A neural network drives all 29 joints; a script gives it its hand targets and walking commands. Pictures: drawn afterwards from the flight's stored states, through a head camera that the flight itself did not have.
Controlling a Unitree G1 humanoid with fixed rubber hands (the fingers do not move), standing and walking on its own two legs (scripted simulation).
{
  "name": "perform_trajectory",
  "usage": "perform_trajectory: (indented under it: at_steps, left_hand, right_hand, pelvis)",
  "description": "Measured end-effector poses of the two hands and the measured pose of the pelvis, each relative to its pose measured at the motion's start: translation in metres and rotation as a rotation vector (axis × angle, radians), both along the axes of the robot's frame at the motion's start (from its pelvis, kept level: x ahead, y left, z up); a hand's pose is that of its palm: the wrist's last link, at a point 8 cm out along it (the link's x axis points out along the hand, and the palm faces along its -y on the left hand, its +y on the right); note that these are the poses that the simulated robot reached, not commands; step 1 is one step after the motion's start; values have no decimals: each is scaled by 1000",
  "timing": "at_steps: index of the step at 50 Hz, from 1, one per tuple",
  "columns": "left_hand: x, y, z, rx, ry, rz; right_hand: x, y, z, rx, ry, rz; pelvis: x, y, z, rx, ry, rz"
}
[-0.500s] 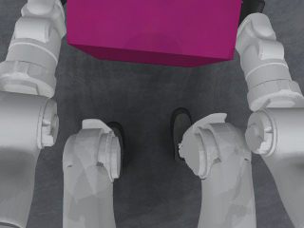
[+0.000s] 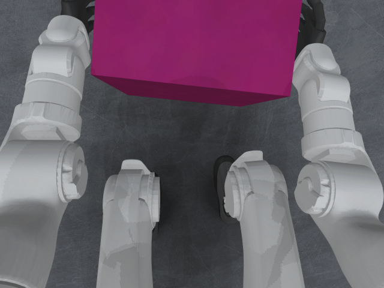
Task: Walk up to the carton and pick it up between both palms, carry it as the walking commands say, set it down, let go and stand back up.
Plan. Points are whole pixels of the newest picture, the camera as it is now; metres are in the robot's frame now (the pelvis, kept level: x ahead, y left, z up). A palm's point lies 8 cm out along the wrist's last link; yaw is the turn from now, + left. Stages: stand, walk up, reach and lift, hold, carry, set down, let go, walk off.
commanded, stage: reach and lift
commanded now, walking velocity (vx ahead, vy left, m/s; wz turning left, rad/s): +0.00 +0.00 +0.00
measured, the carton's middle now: (192, 58) +0.51 -0.02 -0.20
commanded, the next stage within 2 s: none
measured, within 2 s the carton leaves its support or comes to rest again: neither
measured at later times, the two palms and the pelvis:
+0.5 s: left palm (59, 12) +0.54 +0.17 -0.06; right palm (330, 40) +0.49 -0.22 -0.05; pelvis +0.01 +0.00 +0.05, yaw +0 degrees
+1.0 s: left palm out of the picture +0.52 +0.16 +0.02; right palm (374, 34) +0.47 -0.22 +0.02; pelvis +0.01 +0.00 +0.11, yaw +1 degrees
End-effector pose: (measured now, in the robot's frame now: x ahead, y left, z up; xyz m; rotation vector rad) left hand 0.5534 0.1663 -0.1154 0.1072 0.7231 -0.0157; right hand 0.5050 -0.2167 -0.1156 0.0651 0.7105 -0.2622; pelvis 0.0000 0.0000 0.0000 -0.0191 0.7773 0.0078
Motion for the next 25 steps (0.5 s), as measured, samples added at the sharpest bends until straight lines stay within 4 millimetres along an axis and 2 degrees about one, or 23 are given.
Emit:
perform_trajectory:
  at_steps: [15, 25]
  left_hand:
    - [-6, 0, 27, -16, -1, 3]
    - [-13, 0, 58, -18, -3, 11]
  right_hand:
    - [-6, -1, 31, -8, -5, -9]
    - [-13, -1, 62, -5, -10, -11]
  pelvis:
    - [6, -1, 25, -5, 61, 3]
    - [7, -1, 46, -2, 72, 4]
